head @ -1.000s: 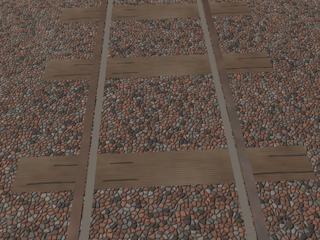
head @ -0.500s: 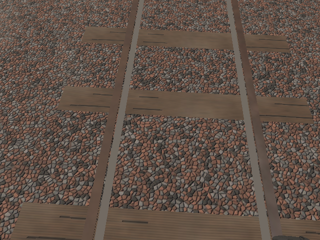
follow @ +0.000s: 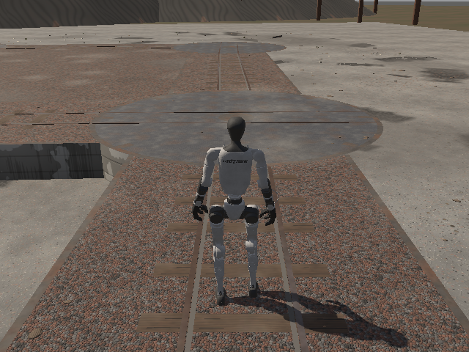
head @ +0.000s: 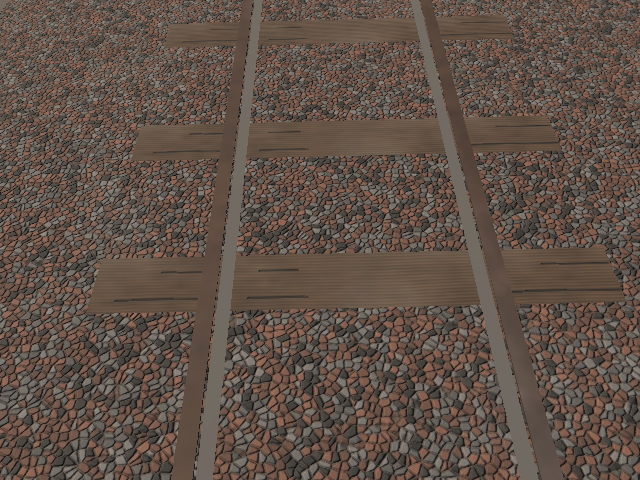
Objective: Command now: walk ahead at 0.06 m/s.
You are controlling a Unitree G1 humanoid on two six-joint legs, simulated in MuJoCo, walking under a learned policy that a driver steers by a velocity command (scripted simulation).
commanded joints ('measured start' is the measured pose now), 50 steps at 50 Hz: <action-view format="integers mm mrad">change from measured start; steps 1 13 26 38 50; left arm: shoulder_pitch -29 -35 -50 -27 13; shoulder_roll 105 107 95 88 80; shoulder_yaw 18 16 10 3 -5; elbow -31 38 79 110 128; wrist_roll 3 -6 -5 -4 -6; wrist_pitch -8 -6 13 16 15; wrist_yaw -6 0 4 9 13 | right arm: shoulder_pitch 52 65 102 152 202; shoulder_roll -109 -102 -89 -63 -46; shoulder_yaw -20 -22 -10 -1 4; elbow -12 34 74 92 96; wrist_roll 9 10 6 5 7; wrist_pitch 21 41 35 26 20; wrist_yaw -14 -20 -27 -29 -30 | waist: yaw -4 3 10 14 16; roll -71 -4 0 3 7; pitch -34 -54 9 35 41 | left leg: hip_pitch -73 -19 -59 -83 -89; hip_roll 63 86 92 90 88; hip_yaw -45 -50 -49 -49 -48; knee -49 -19 -59 -88 -95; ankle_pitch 90 208 87 14 18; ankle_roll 3 -9 -17 -15 -12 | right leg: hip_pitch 140 186 178 163 155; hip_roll -49 -24 0 9 11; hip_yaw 63 35 20 19 19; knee -54 -9 -45 -70 -74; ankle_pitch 240 336 191 106 101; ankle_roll -75 -92 -75 -66 -65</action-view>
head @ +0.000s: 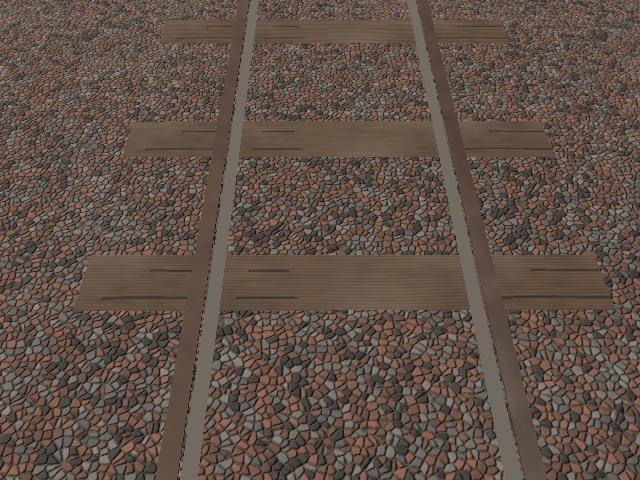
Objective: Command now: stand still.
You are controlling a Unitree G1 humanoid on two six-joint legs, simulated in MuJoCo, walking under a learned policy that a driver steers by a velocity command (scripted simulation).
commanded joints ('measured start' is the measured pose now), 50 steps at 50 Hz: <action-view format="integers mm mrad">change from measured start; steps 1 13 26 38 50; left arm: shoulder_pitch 0 28 46 59 72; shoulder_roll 100 94 90 85 80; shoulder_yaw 12 8 7 6 6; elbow -29 -24 -23 -23 -21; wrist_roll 0 -2 -4 -5 -6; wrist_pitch -8 -7 -6 -6 -6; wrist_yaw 3 6 8 10 12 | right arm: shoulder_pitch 71 107 133 150 163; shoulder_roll -90 -79 -71 -65 -59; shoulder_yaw -13 -11 -11 -13 -14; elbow -14 -17 -23 -27 -31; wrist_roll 1 2 3 4 5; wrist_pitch -6 -8 -10 -11 -12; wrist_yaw -2 -2 -2 -1 -1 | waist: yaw -1 0 0 0 0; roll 10 10 11 12 13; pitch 7 7 9 14 18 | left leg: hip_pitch -134 -132 -129 -128 -129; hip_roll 37 36 35 34 34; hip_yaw -38 -38 -38 -39 -41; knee -121 -121 -120 -121 -123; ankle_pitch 62 93 115 123 126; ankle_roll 17 19 20 21 23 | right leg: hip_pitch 95 98 101 102 102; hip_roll -35 -35 -35 -34 -35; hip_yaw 38 38 37 36 35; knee -60 -55 -50 -48 -46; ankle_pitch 113 140 158 163 163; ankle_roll -37 -37 -36 -33 -30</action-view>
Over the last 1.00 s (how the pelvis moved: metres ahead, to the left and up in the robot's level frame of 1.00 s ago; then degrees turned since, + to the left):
0.01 -0.02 0.00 0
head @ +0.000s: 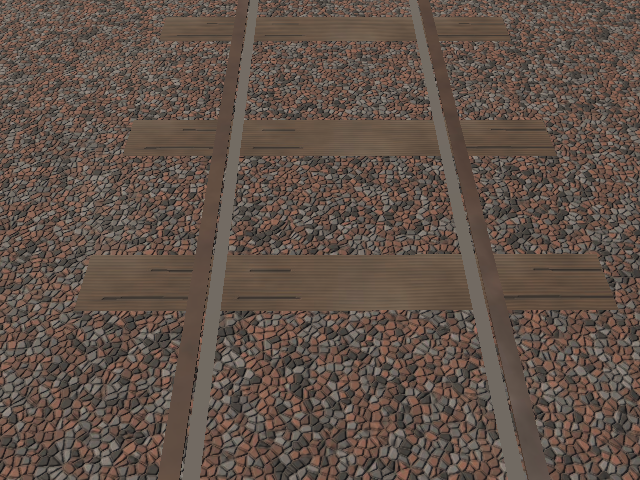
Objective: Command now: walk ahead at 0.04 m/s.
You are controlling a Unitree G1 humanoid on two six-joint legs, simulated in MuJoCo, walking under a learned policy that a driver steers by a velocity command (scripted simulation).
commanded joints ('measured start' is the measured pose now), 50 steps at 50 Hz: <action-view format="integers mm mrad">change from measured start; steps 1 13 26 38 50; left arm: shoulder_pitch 43 76 242 287 145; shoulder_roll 84 74 137 200 100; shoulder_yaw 11 37 12 45 39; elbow -13 -45 -53 -72 -187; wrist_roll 0 -34 10 -3 -13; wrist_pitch -5 -106 -124 -91 -95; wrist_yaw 3 -59 -40 -24 -21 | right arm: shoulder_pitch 119 64 -183 -363 -147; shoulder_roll -79 -203 -114 -185 -181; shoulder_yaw -14 -69 -62 -67 -62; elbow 5 -63 -202 -296 -157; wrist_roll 2 34 24 34 -4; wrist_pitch -2 -39 -68 -91 -104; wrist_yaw -3 15 41 90 69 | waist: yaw -2 49 16 -30 35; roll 19 102 -36 -118 72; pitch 1 84 76 4 -23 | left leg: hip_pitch -126 -181 -663 -356 -145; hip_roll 38 202 144 -4 213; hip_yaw -41 -176 -76 15 -226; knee -125 -175 542 81 -353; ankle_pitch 28 -81 233 271 257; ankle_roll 21 145 25 104 240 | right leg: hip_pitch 107 78 207 405 -310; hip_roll -11 40 -209 -249 -162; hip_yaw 10 -154 125 -1 63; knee -36 86 -376 -163 645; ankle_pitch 71 -50 223 731 -21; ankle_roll -41 -64 -201 -145 -52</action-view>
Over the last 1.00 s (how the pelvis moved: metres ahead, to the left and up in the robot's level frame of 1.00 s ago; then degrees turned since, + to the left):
0.01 0.01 0.00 0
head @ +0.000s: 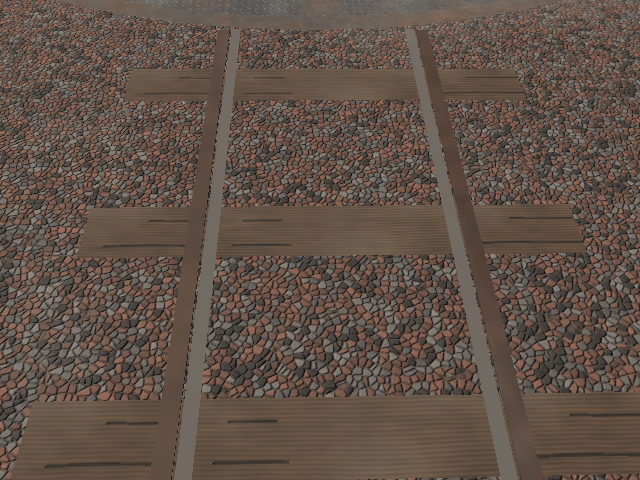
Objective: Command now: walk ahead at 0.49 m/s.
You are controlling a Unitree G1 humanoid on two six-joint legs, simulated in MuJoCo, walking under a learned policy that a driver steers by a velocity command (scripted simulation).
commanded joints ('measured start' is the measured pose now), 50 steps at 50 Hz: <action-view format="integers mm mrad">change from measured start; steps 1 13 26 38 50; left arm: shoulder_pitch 68 -283 24 198 114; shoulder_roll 44 48 71 118 98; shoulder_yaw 16 1 15 23 14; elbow -34 -153 -46 21 6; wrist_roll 12 2 34 16 7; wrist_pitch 17 -8 -26 1 41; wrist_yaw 7 -47 -49 -8 12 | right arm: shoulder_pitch -20 161 46 -322 -133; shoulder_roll -124 -171 -87 -54 -98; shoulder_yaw -19 -35 -22 -4 -2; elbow -44 14 -56 -169 -102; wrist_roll -2 26 28 20 -3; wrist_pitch -20 18 17 14 20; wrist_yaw -19 -52 -51 -22 -22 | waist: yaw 54 -37 9 98 13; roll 92 98 -35 -18 75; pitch -3 64 -72 62 -191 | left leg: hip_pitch -11 268 -363 -444 171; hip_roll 275 317 214 148 349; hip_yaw -238 -147 -155 -76 -340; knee -266 -187 778 207 -8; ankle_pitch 64 116 -119 240 509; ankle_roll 182 113 -15 -55 194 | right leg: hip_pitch -66 -107 418 534 13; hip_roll -61 24 -114 -82 49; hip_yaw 25 -33 188 1 39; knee -98 -641 -1010 -1034 22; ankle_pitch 111 296 258 372 -254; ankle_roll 21 11 -175 -133 89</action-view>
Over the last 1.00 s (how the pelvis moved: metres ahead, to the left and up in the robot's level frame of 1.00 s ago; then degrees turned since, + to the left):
0.43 0.01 0.00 0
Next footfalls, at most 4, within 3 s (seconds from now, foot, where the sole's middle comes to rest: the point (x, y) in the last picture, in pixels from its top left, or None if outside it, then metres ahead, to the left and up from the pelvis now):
0.34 right None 0.38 -0.16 -0.78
0.88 left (282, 386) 0.70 0.09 -0.78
1.24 right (397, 398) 0.66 -0.17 -0.78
1.96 right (378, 264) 1.04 -0.16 -0.78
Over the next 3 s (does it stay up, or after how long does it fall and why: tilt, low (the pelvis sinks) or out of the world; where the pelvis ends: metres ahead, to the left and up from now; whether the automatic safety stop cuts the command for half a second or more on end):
stays up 1.31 -0.01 0.00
